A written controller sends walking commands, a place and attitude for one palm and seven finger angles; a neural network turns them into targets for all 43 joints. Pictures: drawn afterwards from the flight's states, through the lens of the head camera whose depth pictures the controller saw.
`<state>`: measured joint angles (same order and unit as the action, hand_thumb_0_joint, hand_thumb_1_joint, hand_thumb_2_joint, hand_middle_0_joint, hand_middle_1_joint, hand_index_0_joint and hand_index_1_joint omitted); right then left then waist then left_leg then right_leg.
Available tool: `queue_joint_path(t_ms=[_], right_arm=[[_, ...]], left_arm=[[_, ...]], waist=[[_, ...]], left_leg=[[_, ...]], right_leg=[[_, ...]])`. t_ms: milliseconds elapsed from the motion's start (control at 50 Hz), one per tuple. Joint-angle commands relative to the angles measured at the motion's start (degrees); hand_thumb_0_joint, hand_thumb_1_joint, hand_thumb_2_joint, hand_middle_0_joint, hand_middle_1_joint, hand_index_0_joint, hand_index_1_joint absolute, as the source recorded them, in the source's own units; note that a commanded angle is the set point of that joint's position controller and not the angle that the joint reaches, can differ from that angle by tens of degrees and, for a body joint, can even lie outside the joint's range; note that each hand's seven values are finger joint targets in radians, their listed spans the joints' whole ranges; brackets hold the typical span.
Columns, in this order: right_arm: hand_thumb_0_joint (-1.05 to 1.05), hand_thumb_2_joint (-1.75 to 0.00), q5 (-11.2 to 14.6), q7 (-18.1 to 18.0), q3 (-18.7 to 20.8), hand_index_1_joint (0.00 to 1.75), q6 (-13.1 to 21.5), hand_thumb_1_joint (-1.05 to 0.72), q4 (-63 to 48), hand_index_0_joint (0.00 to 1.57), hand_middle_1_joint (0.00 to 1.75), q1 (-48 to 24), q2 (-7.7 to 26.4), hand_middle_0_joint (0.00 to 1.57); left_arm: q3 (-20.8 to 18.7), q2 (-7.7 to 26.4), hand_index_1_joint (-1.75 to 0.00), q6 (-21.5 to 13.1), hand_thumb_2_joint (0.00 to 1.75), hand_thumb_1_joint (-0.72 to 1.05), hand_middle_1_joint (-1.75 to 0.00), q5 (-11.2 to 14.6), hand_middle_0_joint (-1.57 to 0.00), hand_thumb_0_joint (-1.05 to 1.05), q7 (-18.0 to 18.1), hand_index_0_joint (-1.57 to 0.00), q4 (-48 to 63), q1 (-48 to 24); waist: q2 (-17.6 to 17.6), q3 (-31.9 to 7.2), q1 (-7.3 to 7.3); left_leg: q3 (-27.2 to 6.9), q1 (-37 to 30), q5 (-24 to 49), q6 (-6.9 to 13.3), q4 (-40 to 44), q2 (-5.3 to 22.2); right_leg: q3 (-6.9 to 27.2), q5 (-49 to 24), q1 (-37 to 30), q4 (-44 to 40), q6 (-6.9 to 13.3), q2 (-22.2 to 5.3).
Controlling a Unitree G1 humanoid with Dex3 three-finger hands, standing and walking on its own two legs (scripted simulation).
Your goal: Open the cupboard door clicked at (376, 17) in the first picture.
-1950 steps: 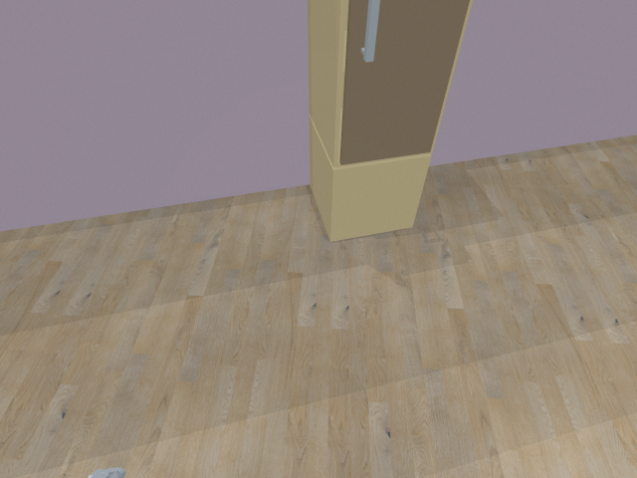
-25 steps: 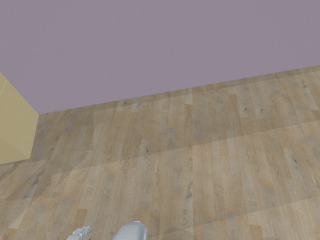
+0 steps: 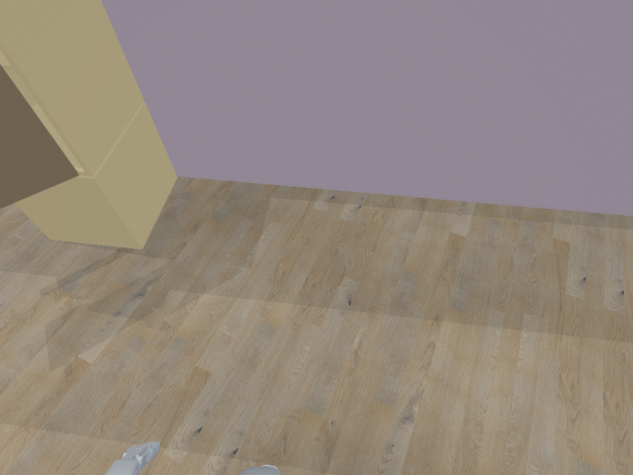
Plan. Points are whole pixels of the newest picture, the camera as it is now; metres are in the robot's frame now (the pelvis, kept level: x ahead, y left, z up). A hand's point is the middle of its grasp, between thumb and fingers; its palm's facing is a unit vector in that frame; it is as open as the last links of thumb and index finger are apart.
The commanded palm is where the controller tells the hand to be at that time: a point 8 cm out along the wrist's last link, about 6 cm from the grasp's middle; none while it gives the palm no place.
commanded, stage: turn to face it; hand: left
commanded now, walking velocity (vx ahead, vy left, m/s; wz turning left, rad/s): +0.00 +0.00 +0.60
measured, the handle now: out of the picture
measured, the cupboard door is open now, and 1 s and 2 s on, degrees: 44 44 44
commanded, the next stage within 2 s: take the last steps up to it in 0.84 s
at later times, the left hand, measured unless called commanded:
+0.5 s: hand out of the picture +0.02 +0.23 -0.16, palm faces +0.35 -0.90 -0.24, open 7.4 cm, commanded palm none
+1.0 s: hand out of the picture -0.03 +0.16 -0.17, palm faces +0.57 -0.80 -0.20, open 7.3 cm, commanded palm none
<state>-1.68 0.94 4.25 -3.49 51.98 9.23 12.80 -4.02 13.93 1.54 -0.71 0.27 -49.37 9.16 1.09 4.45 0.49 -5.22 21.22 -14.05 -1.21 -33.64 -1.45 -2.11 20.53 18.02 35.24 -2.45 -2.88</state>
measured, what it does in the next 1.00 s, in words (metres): steps on the spot, turning left: left foot, then right foot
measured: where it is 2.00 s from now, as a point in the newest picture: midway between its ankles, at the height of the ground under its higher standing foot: outside the picture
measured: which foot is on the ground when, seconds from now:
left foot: down 0.00-0.00, up 0.02-0.30, down 0.32-0.68, up 0.70-0.98, down 1.00-1.00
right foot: down 0.00-0.32, up 0.34-0.66, down 0.68-1.00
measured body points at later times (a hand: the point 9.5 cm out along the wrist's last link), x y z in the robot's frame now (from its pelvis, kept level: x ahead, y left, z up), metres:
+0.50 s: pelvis +0.02 +0.01 +0.01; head +0.06 +0.03 +0.45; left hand +0.00 +0.28 -0.14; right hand +0.20 -0.21 -0.12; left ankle +0.01 +0.11 -0.73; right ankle +0.04 -0.14 -0.66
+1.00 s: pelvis +0.04 -0.01 +0.00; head +0.07 +0.02 +0.45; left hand -0.06 +0.21 -0.16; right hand +0.25 -0.18 -0.14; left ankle -0.02 +0.09 -0.73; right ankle +0.09 -0.14 -0.73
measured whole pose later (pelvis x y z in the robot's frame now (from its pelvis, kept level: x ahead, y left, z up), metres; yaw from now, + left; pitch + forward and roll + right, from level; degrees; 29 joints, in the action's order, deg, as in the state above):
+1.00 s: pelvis +0.04 -0.01 +0.00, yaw +32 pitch +0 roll +0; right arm -1.0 1.1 3.3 -2.5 55.6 8.2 12.3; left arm -2.8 10.8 0.4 -0.8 0.7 -55.5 14.8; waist -1.5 4.6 -0.7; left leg 3.0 15.7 -15.7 -0.6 -32.3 0.7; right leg -10.4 20.5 13.6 35.1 -2.1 -7.3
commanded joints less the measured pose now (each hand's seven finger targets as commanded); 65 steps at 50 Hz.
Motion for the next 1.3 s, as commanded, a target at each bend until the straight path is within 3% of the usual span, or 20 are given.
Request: queue_joint_path(t_ms=[0, 100, 200, 260, 280, 300, 320, 420, 600, 620, 660, 760, 920, 940, 980, 1040, 1200, 1240, 1260, 1280], right_arm=[[0.0, -0.9, 0.4, 0.2, 2.4, 0.3, 1.1, -0.9, -7.1, 0.2, 0.3, -4.4, 7.1, 0.2], [0.0, -0.9, 0.8, 1.0, 1.4, 0.3, 0.3, -0.9, -4.3, 0.2, 0.3, -4.3, 4.0, 0.2], [0.0, -0.9, 1.3, 1.2, 0.2, 0.3, 1.1, -0.9, -5.0, 0.2, 0.3, -7.5, 2.1, 0.2], [0.0, -0.9, 0.9, 0.8, 0.7, 0.3, 1.9, -0.9, -3.7, 0.2, 0.3, -1.4, 4.6, 0.2], [0.0, -0.9, 0.5, 0.7, 1.9, 0.3, 2.4, -0.9, -3.1, 0.2, 0.3, 2.5, 8.8, 0.2], [0.0, -0.9, 0.2, 0.1, 3.7, 0.3, 2.6, -0.9, -2.3, 0.2, 0.3, 7.6, 15.7, 0.2], [0.0, -0.9, 0.6, -0.4, 3.7, 0.3, 2.1, -0.9, -0.9, 0.2, 0.3, 10.9, 16.3, 0.2], [0.0, -0.9, 0.1, -1.9, 1.9, 0.3, 2.9, -0.9, -3.0, 0.2, 0.3, 0.5, 10.4, 0.2], [0.0, -0.9, 0.2, -1.3, 2.3, 0.3, 1.7, -0.9, -3.3, 0.2, 0.3, -1.9, 10.0, 0.2], [0.0, -0.9, 0.6, -1.1, 2.2, 0.3, 1.7, -0.9, -3.6, 0.2, 0.3, -2.3, 8.6, 0.2], [0.0, -0.9, 1.0, -0.5, 1.4, 0.3, 1.7, -0.9, -5.5, 0.2, 0.3, -2.1, 4.5, 0.2], [0.0, -0.9, 0.8, 0.1, 1.0, 0.3, 0.3, -0.9, -2.1, 0.2, 0.3, -2.0, 3.4, 0.2], [0.0, -0.9, 1.1, -0.4, -0.6, 0.3, 2.1, -0.9, 0.6, 0.2, 0.3, -0.3, 1.5, 0.2], [0.0, -0.9, 0.9, -0.4, -0.3, 0.3, 2.6, -0.9, 1.3, 0.2, 0.3, 1.9, 3.5, 0.2], [0.0, -0.9, -0.1, -0.9, 1.6, 0.3, 2.7, -0.9, 1.8, 0.2, 0.3, 7.5, 12.0, 0.2], [0.0, -0.9, -0.2, -2.2, 1.0, 0.3, 3.5, -0.9, 2.5, 0.2, 0.3, 7.5, 9.3, 0.2], [0.0, -0.9, 0.1, -1.5, 0.5, 0.3, 4.1, -0.9, 2.8, 0.2, 0.3, 3.1, 7.8, 0.2], [0.0, -0.9, 0.9, -1.0, 0.2, 0.3, 3.9, -0.9, 1.7, 0.2, 0.3, 1.4, 4.7, 0.2], [0.0, -0.9, 1.0, -0.5, -0.3, 0.3, 4.0, -0.9, -0.6, 0.2, 0.3, -0.1, 1.7, 0.2], [0.0, -0.9, -0.1, 0.0, 0.1, 0.3, 3.5, -0.9, -2.0, 0.2, 0.3, -3.7, 4.8, 0.2]], left_arm=[[-2.7, 12.6, -0.3, -1.9, 0.9, 0.9, -0.3, -0.9, -0.2, 0.0, 1.6, -0.2, 3.2, 6.3], [-1.1, 6.8, -0.3, -2.4, 0.9, 0.9, -0.3, -0.8, -0.2, 0.0, 1.8, -0.2, 3.4, 1.6], [-2.3, 10.1, -0.3, -2.4, 0.9, 0.9, -0.3, -1.0, -0.2, 0.0, 1.4, -0.2, 0.3, 8.0], [-2.8, 10.5, -0.3, -2.3, 0.9, 0.9, -0.3, -0.3, -0.2, 0.0, 1.0, -0.2, 0.4, 6.0], [-2.5, 8.7, -0.3, -2.1, 0.9, 0.9, -0.3, 0.1, -0.2, 0.0, 0.7, -0.2, 1.5, 5.4], [-1.2, 4.2, -0.3, -1.8, 0.9, 0.9, -0.3, 0.5, -0.2, 0.0, 0.3, -0.2, 4.2, 3.3], [-0.9, 5.3, -0.3, -0.7, 0.9, 0.9, -0.3, -0.4, -0.2, 0.0, 0.9, -0.2, 5.4, -0.6], [-1.4, 3.5, -0.3, 0.0, 0.9, 0.9, -0.3, -0.3, -0.2, 0.0, 0.2, -0.2, 1.5, 0.2], [-1.2, 3.1, -0.3, -1.0, 0.9, 0.9, -0.3, 0.0, -0.2, 0.0, 0.5, -0.2, 0.8, 5.4], [-1.6, 4.9, -0.3, -1.5, 0.9, 0.9, -0.3, -0.2, -0.2, 0.0, 0.8, -0.2, 0.3, 7.4], [-2.7, 12.6, -0.3, -2.2, 0.9, 0.9, -0.3, -1.2, -0.2, 0.0, 1.4, -0.2, 0.5, 8.0], [-0.8, 6.3, -0.3, -2.4, 0.9, 0.9, -0.3, -0.8, -0.2, 0.0, 1.6, -0.2, 1.3, 2.1], [-1.8, 8.1, -0.3, -2.4, 0.9, 0.9, -0.3, -0.5, -0.2, 0.0, 1.3, -0.2, -3.7, 6.8], [-1.6, 7.1, -0.3, -2.2, 0.9, 0.9, -0.3, 0.1, -0.2, 0.0, 1.1, -0.2, -3.5, 6.4], [-0.3, 2.2, -0.3, -1.7, 0.9, 0.9, -0.3, 0.1, -0.2, 0.0, 0.4, -0.2, -0.8, 4.9], [-0.7, 2.2, -0.3, -1.4, 0.9, 0.9, -0.3, -0.5, -0.2, 0.0, -0.4, -0.2, -0.3, -3.2], [-0.7, 0.4, -0.3, -2.6, 0.9, 0.9, -0.3, -0.6, -0.2, 0.0, -1.7, -0.2, -4.9, 6.6], [-1.9, 4.2, -0.3, -3.5, 0.9, 0.9, -0.3, -1.3, -0.2, 0.0, -0.9, -0.2, -7.5, 15.6], [-3.1, 10.0, -0.3, -3.8, 0.9, 0.9, -0.3, -1.4, -0.2, 0.0, -0.2, -0.2, -8.0, 19.3], [-2.8, 10.5, -0.3, -3.3, 0.9, 0.9, -0.3, -0.7, -0.2, 0.0, 0.2, -0.2, -7.4, 18.6]], waist=[[-15.1, -5.2, -3.58], [-13.4, -4.4, -0.43], [-13.3, -6.6, -3.63], [-9.5, -9.3, 0.32], [0.3, -12.5, 2.36], [18.1, -13.7, 5.36], [11.1, -14.2, 6.49], [7.3, -6.5, 0.78], [7.8, -6.7, -1.73], [3.7, -7.5, -2.85], [-18.5, -6.6, -3.74], [-12.9, -3.3, -0.34], [-10.6, -6.1, -0.75], [-5.6, -7.5, 0.3], [15.0, -9.0, 2.95], [13.1, -2.8, 3.29], [5.6, -3.0, -2.66], [-7.3, -2.1, -7.18], [-23.9, -1.2, -9.16], [-13.0, 2.2, -8.11]], left_leg=[[1.9, 13.6, -19.0, -0.5, -28.2, -0.3], [6.4, 11.2, -11.7, -2.5, -28.4, 3.1], [11.8, 4.9, -11.9, -1.7, -8.9, 1.2], [12.5, -8.5, 0.8, -0.1, 6.3, 0.4], [3.0, -19.3, 14.5, 3.1, 9.6, 8.1], [-18.5, -27.4, 41.2, 13.0, 10.2, 24.6], [-18.5, -24.9, 36.1, 15.7, 10.6, 26.6], [-7.7, -10.8, 18.7, 10.0, 13.7, 15.3], [-9.8, -1.3, 9.7, 7.6, 9.6, 11.1], [-7.8, 2.0, 6.2, 5.2, 5.4, 8.3], [4.1, 12.4, -20.6, -0.6, -20.2, -2.3], [4.7, 9.3, -11.8, -1.6, -31.5, 2.5], [10.2, -6.8, -2.4, -0.7, 4.5, 0.8], [8.5, -13.8, 4.6, 0.4, 10.3, 2.8], [-14.5, -21.8, 15.5, 11.8, 14.7, 22.7], [-14.8, -14.1, -2.4, 13.9, 18.9, 19.2], [-4.7, -2.4, -10.1, 9.9, 15.5, 11.3], [2.7, 13.6, -17.8, 4.9, -0.3, 2.7], [8.0, 22.9, -21.2, 1.8, -17.8, -1.7], [3.3, 22.4, -18.7, 1.6, -27.7, 1.5]], right_leg=[[22.5, 0.4, -8.3, -23.0, 11.9, -25.9], [1.1, -30.9, -11.3, -14.1, 8.0, -16.0], [-2.0, -43.6, -17.8, -8.1, 7.5, -17.7], [-6.4, -40.0, -12.0, 1.5, 3.4, -16.5], [-8.8, -26.7, -1.9, 11.9, 0.3, -13.3], [-8.2, 15.6, 14.9, 25.8, -3.4, -5.2], [-0.9, 18.2, 16.5, 32.1, -2.3, -4.7], [1.8, 4.1, 12.5, 28.3, -2.1, -3.6], [-1.6, -3.5, -7.6, -3.3, -0.8, 1.6], [0.8, -7.0, -13.1, -11.3, -0.3, -1.1], [22.3, -13.8, -14.4, -20.3, 10.5, -24.9], [4.9, -25.9, -7.6, -15.9, 8.9, -15.6], [0.0, -32.5, -10.8, -7.2, 6.2, -14.6], [-1.6, -25.4, -6.2, -3.6, 3.5, -13.2], [-6.8, 15.3, 10.7, 15.7, -1.1, -2.9], [0.8, 9.8, 18.2, 29.2, 0.7, -3.5], [-5.5, 0.7, -6.5, 0.5, 0.6, 0.6], [4.1, 7.1, -23.1, -14.4, 2.6, -7.4], [28.0, 18.2, -26.0, -26.4, 8.8, -24.5], [32.5, 23.4, -17.6, -30.4, 12.2, -29.0]])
